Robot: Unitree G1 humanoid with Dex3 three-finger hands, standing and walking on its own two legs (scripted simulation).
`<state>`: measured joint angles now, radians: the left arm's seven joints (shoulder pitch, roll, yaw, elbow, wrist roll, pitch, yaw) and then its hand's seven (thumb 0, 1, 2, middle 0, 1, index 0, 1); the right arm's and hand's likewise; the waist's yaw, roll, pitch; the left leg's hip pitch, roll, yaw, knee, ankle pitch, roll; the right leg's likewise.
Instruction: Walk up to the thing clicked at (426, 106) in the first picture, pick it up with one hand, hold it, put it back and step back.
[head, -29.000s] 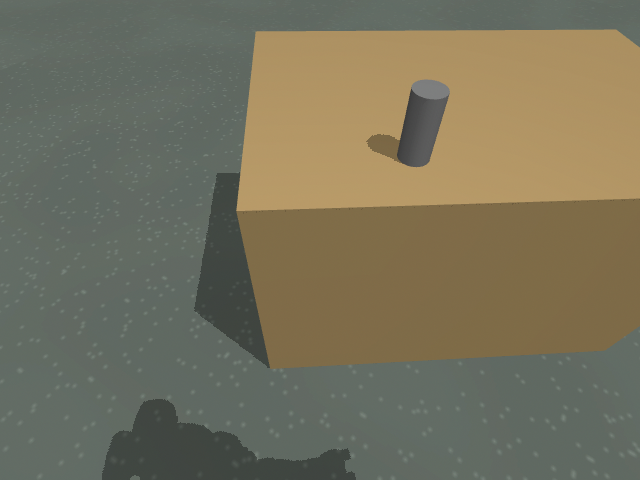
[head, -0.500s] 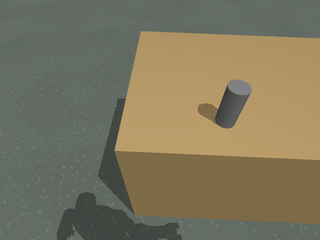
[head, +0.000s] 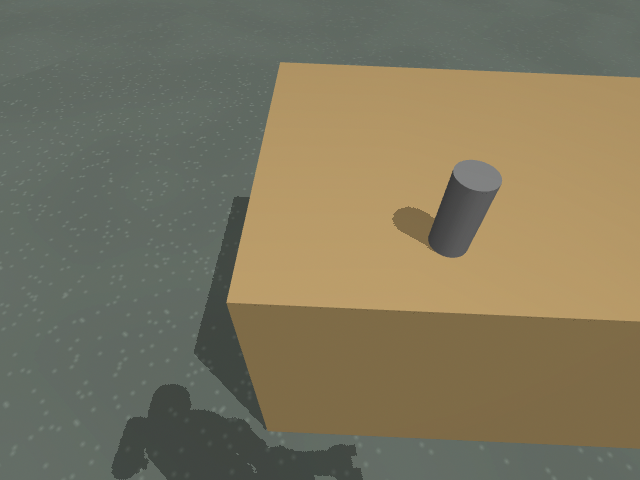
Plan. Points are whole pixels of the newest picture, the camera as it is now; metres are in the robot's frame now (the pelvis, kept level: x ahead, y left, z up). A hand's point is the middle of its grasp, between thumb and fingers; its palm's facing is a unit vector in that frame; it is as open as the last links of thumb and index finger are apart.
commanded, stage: stand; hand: right
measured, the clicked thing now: (461, 211) +0.48 -0.21 +0.04
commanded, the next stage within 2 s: step back in 0.58 s
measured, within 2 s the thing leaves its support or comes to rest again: neither
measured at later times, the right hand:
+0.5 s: hand out of the picture +0.07 -0.25 -0.16, palm faces -0.03 +0.94 -0.33, open 7.4 cm
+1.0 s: hand out of the picture +0.00 -0.23 -0.15, palm faces -0.04 +0.90 -0.43, open 7.4 cm
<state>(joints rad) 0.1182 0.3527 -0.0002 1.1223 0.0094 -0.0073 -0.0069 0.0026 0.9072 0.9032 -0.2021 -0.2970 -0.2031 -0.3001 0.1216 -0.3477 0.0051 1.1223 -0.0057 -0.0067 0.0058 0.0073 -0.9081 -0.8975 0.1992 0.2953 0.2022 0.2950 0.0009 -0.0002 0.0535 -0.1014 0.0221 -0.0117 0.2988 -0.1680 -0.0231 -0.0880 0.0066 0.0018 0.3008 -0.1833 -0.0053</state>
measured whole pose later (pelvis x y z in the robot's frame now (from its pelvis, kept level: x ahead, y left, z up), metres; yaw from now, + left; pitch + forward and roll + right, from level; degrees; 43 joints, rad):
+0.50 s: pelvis +0.00 +0.00 +0.00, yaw +0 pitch -2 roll +0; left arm 0.12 0.35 0.00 1.12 0.01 -0.01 -0.01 0.00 0.91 0.90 -0.20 -0.30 -0.20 -0.30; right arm 0.12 -0.35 0.00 1.12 -0.01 -0.01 0.01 0.01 -0.91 -0.90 0.20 0.30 0.20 0.29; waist 0.00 0.01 0.05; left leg -0.10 0.02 -0.01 0.29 -0.17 -0.02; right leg -0.09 0.01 0.00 0.30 -0.19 -0.01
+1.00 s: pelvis -0.06 +0.04 -0.02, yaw +0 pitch -1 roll -2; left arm 0.02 0.41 0.06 0.91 0.01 0.07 0.02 0.00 0.91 0.90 -0.20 -0.30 -0.20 -0.30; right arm 0.13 -0.36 -0.04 0.96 -0.02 0.03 0.01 0.01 -0.91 -0.90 0.20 0.30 0.20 0.29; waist -0.01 -0.04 0.21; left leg -0.26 -0.01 -0.03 0.60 -0.32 0.05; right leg -0.44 0.10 0.15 1.00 -0.55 -0.02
